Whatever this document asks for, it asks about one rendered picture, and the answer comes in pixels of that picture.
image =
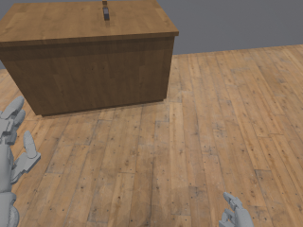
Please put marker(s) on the left robot hand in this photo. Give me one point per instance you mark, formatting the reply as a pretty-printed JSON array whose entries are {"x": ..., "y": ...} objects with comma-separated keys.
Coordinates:
[{"x": 10, "y": 120}]

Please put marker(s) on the tap lever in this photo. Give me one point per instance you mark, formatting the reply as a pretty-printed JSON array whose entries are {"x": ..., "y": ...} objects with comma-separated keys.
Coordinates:
[{"x": 106, "y": 13}]

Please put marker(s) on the counter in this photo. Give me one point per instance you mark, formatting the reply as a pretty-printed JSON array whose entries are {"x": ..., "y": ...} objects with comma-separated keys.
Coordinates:
[{"x": 66, "y": 58}]

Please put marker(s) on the robot left forearm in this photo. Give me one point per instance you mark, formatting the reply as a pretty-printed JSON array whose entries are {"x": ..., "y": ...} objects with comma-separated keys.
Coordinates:
[{"x": 9, "y": 215}]

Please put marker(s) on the right robot hand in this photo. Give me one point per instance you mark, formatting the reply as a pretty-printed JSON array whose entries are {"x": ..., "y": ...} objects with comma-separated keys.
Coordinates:
[{"x": 240, "y": 217}]

